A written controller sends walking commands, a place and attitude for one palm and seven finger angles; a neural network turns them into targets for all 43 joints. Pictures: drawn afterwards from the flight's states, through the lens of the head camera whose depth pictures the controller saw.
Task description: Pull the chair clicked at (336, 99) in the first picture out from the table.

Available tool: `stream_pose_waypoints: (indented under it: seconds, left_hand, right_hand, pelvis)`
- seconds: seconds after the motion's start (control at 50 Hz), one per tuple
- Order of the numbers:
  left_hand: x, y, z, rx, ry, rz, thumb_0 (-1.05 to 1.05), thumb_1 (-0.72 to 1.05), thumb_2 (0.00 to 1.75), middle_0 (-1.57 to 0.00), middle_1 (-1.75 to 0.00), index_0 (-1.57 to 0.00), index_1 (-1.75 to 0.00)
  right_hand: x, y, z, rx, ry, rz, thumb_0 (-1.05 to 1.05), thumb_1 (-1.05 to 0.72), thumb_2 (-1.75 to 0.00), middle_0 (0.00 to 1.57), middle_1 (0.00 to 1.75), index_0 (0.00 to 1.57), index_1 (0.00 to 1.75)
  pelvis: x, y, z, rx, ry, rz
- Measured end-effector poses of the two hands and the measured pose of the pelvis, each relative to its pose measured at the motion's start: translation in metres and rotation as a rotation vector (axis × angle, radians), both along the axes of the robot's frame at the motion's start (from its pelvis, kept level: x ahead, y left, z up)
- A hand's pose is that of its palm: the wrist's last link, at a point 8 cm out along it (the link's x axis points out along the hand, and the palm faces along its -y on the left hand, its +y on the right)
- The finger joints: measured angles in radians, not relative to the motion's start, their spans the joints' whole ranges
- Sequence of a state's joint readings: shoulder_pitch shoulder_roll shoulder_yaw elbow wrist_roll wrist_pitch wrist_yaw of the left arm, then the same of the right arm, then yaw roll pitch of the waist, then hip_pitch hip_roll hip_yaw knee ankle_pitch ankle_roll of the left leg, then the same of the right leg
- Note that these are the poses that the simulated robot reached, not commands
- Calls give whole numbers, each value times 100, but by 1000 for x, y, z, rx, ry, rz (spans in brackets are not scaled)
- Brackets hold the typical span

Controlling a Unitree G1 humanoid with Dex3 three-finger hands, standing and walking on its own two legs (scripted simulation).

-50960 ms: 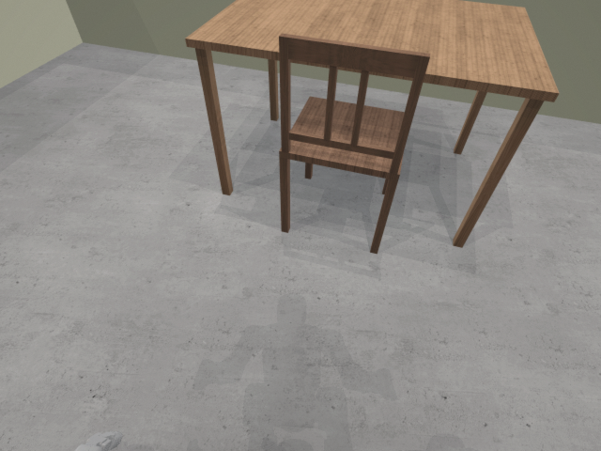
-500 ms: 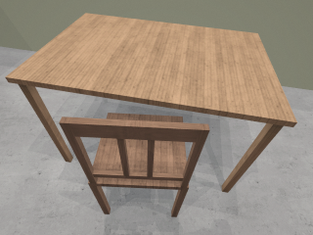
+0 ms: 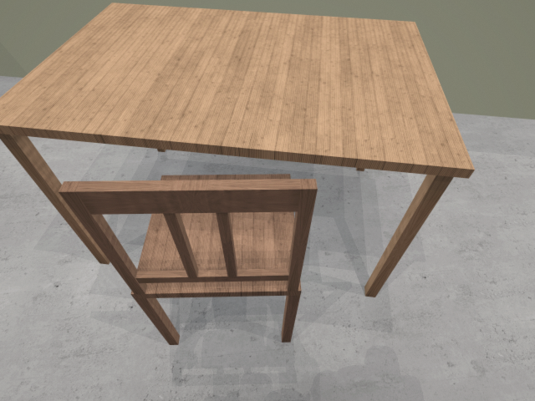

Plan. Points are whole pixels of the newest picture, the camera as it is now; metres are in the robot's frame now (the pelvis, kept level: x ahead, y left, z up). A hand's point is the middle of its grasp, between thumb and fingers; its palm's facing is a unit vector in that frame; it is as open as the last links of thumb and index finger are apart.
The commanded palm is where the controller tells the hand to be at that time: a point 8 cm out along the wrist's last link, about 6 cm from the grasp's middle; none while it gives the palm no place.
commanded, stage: come to a stop and stand still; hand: left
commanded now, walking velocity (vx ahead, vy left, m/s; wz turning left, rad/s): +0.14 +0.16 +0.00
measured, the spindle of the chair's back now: (183, 245) +0.42 +0.20 -0.11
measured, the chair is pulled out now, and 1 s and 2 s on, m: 0.10 0.10 0.10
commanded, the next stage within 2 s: look again from close up in 1.34 s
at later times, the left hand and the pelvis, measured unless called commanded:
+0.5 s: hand out of the picture +0.01 +0.17 -0.19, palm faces +0.08 -0.98 -0.20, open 7.3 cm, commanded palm none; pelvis +0.00 -0.01 +0.00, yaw +1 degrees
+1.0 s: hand out of the picture +0.05 +0.23 -0.16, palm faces +0.00 -0.96 -0.27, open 7.3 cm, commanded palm none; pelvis +0.01 +0.04 +0.00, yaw +0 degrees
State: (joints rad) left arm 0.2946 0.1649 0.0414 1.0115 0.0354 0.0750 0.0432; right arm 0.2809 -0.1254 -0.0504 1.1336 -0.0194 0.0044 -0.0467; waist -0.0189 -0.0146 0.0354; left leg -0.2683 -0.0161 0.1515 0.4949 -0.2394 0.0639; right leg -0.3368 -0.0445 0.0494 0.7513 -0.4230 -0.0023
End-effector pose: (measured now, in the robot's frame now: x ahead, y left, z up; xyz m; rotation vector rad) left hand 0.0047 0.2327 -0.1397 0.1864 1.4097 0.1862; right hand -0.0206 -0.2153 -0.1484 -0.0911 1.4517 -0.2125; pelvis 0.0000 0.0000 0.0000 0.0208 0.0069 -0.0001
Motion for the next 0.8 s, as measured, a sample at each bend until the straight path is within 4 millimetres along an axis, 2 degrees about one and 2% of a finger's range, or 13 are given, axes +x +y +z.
stream_pose_waypoints:
  seconds: [0.08, 0.14, 0.22, 0.3, 0.38, 0.44, 0.52, 0.6, 0.68, 0.8]
  left_hand:
    - [2, -17, 0, 26, -41, -7, 0, 91, 90, -20, -30, -20, -30]
    - [1, -35, 2, 9, -63, 1, 0, 91, 90, -20, -30, -20, -30]
    - [4, -53, 2, -22, -95, 20, 0, 91, 90, -20, -30, -20, -30]
    - [1, -53, -2, -31, -103, 45, 1, 92, 90, -21, -30, -21, -30]
    - [-5, -41, -9, -32, -95, 62, 0, 92, 90, -21, -30, -21, -30]
    - [-8, -26, -18, -36, -81, 66, 0, 91, 90, -21, -30, -21, -30]
    - [-4, -9, -17, -29, -66, 44, 0, 91, 90, -21, -30, -21, -30]
    - [0, 11, -16, -10, -103, -8, 0, 91, 90, -21, -30, -20, -30]
    - [10, 31, -9, 4, -95, -32, 0, 91, 90, -21, -30, -20, -30]
    - [30, 54, 9, 45, -132, -29, 0, 91, 90, -20, -30, -20, -30]
  right_hand:
    - [3, -31, -6, -4, -18, 2, 0, -91, -89, 20, 30, 20, 30]
    - [8, -48, -2, -8, -19, 18, 0, -91, -89, 20, 30, 20, 30]
    - [19, -62, 6, -30, -28, 52, 0, -91, -89, 20, 30, 20, 30]
    - [36, -66, 13, -58, -52, 89, 0, -91, -90, 20, 30, 20, 30]
    - [59, -58, 16, -77, -101, 125, 0, -91, -90, 20, 30, 19, 30]
    - [75, -43, 18, -83, -158, 139, 0, -91, -90, 20, 30, 19, 30]
    - [82, -17, 21, -55, -221, 142, 0, -91, -90, 20, 30, 20, 30]
    - [92, -2, 11, -30, -258, 153, 0, -92, -89, 20, 30, 20, 30]
    - [91, 12, 12, -22, -303, 136, -1, -93, -89, 20, 30, 20, 30]
    - [76, 20, 10, -21, -244, 137, -1, -93, -89, 20, 30, 20, 30]
  pelvis:
    - [-3, -22, -5, -6, -10, 3]
    - [1, -33, -1, -19, -10, 17]
    - [4, -40, 2, -25, -1, 18]
    - [4, -39, 1, -28, 2, 28]
    - [2, -31, -2, -28, 2, 39]
    - [0, -21, -6, -14, -10, 36]
    - [-1, -9, -3, -13, -17, 26]
    - [-5, 6, -12, -25, -14, 14]
    - [-1, 22, -9, -34, -22, 19]
    - [2, 35, -2, -26, -11, 6]
